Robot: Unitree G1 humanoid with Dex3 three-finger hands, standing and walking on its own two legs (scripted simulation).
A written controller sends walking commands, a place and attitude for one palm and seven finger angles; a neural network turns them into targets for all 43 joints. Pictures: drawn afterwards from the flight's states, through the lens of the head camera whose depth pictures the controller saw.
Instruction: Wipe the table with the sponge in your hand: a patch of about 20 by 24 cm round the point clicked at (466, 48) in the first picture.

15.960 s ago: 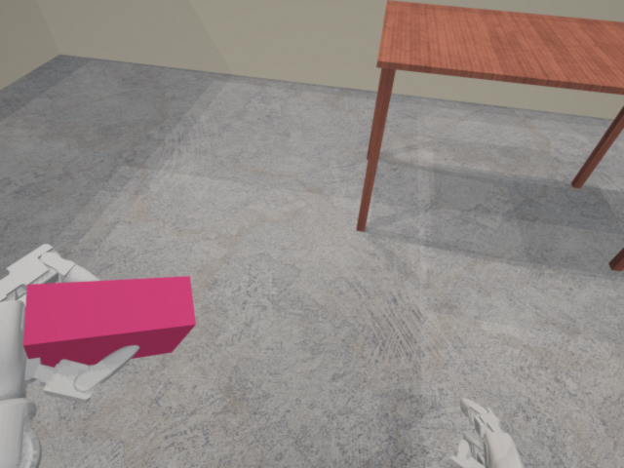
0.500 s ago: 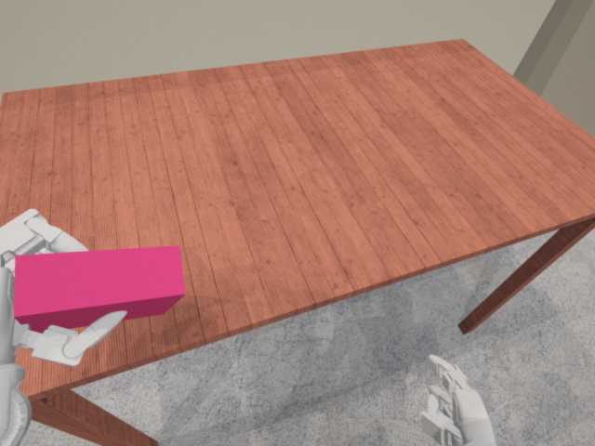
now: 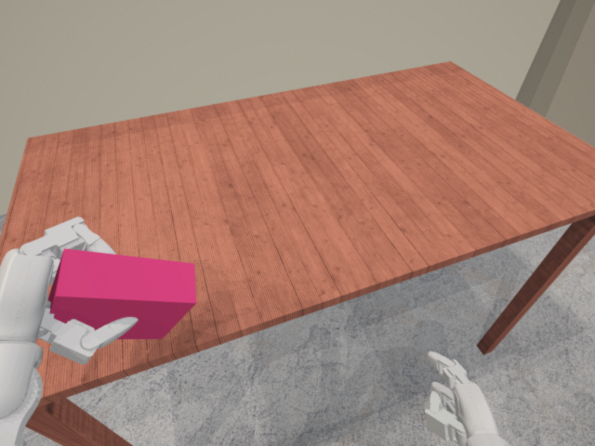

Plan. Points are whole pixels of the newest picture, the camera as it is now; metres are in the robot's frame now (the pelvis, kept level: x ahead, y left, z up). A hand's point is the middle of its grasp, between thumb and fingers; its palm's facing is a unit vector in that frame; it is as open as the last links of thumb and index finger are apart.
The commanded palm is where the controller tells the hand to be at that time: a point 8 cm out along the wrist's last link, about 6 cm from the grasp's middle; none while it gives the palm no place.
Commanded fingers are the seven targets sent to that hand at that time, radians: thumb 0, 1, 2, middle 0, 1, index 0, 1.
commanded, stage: turn the palm down, sponge in hand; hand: left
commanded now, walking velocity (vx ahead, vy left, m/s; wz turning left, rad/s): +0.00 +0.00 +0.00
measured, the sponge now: (141, 301) +0.24 +0.21 +0.12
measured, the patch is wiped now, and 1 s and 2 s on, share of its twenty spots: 0.00 0.00 0.00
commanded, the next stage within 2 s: move the sponge above the wiping area in 1.94 s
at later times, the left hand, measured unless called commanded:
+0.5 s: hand (88, 278) +0.23 +0.24 +0.18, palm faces +0.31 -0.53 -0.79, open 9.2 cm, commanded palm +0.19 +0.27 +0.22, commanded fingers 0.00 0.10 1.30 -1.20 -1.60 -1.20 -1.60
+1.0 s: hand (44, 265) +0.24 +0.29 +0.18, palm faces +0.28 -0.29 -0.92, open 9.2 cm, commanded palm +0.20 +0.28 +0.24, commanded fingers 0.00 0.10 1.30 -1.20 -1.60 -1.20 -1.60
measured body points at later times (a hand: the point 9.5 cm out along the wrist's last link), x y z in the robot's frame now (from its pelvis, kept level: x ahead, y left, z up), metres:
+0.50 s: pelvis +0.02 -0.04 +0.00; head +0.02 -0.07 +0.44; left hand +0.21 +0.26 +0.22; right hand +0.23 -0.27 -0.09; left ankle +0.01 +0.12 -0.73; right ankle +0.03 -0.13 -0.73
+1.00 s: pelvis +0.02 -0.01 +0.00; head +0.01 -0.04 +0.45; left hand +0.22 +0.30 +0.23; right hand +0.27 -0.19 -0.06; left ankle +0.01 +0.12 -0.73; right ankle +0.03 -0.13 -0.73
